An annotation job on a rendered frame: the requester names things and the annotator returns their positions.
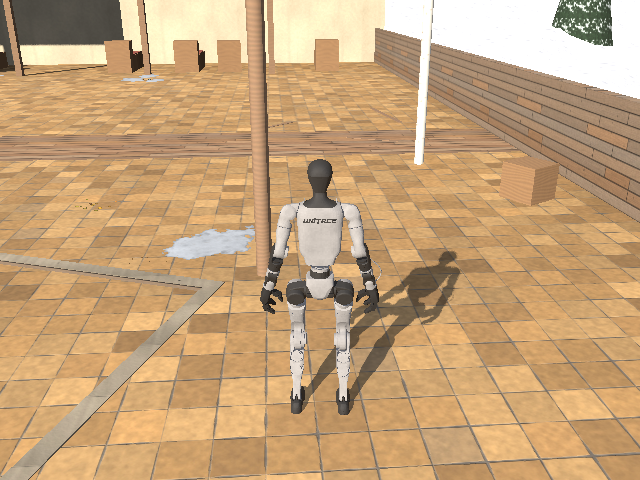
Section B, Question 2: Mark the left robot shin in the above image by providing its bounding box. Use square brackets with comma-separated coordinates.
[290, 331, 305, 400]

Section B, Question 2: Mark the robot left forearm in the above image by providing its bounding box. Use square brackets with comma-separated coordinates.
[263, 243, 283, 291]

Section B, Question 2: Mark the right robot upper arm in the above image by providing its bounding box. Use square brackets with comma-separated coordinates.
[341, 203, 367, 259]

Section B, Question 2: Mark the left robot hand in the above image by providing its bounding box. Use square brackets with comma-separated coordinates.
[260, 287, 283, 314]

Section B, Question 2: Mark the robot right forearm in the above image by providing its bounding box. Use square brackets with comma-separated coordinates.
[356, 243, 377, 290]

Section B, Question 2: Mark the right robot hand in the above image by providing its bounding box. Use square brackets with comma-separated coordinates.
[356, 286, 379, 314]

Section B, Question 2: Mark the left robot upper arm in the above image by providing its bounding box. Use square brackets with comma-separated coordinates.
[273, 203, 299, 259]

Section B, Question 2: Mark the left robot thigh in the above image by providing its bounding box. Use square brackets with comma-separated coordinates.
[286, 279, 307, 349]

